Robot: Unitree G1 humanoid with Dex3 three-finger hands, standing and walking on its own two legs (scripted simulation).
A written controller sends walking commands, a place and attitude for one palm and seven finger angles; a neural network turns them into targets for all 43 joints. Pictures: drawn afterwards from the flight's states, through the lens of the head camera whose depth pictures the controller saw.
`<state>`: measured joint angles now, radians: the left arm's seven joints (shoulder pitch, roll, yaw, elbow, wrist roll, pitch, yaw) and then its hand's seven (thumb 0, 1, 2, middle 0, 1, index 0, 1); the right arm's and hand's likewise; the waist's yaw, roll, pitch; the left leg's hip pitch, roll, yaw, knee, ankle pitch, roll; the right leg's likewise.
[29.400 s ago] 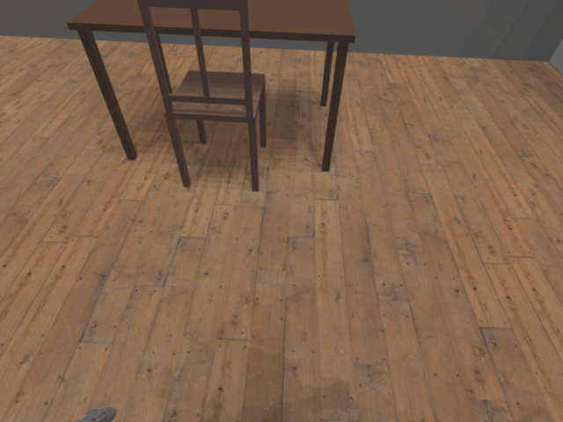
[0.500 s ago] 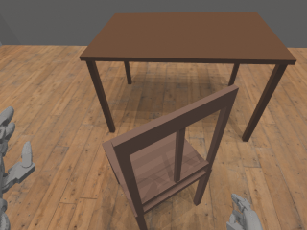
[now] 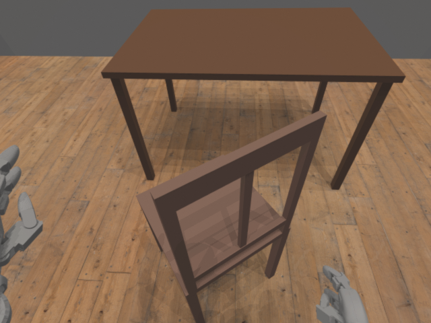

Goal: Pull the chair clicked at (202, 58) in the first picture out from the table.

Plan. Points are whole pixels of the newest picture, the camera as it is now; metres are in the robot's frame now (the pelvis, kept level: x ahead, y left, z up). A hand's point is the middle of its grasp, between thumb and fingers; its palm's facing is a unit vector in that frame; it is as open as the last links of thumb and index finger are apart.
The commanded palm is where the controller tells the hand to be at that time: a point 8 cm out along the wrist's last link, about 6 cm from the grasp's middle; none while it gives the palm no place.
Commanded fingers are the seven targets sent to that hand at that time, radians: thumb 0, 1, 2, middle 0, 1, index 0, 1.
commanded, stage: step back with the hand held close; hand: left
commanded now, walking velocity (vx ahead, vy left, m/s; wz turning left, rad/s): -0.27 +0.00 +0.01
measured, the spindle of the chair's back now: (244, 214) +0.39 -0.02 -0.08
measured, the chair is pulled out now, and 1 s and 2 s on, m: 0.49 0.49 0.49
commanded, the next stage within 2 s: stop stepping back and stand still in 1.58 s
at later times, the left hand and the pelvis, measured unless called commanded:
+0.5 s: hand out of the picture +0.12 +0.29 +0.15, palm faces +0.46 -0.74 -0.49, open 7.4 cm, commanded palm +0.06 +0.32 +0.17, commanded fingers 0.00 0.90 0.90 -0.20 -0.30 -0.20 -0.30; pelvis -0.08 +0.02 -0.01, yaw +0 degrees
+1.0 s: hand out of the picture +0.07 +0.29 +0.16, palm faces +0.51 -0.72 -0.48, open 7.4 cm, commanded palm +0.00 +0.32 +0.17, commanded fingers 0.00 0.90 0.90 -0.20 -0.30 -0.20 -0.30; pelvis -0.12 +0.01 -0.02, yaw +3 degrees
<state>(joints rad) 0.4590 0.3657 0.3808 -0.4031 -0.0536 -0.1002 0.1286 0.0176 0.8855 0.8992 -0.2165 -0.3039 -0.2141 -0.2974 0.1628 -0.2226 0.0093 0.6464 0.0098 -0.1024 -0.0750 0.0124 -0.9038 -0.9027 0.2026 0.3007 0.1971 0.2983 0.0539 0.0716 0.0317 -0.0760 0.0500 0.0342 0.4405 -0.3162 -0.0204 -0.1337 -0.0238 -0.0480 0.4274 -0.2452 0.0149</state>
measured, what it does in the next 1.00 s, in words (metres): shifts its weight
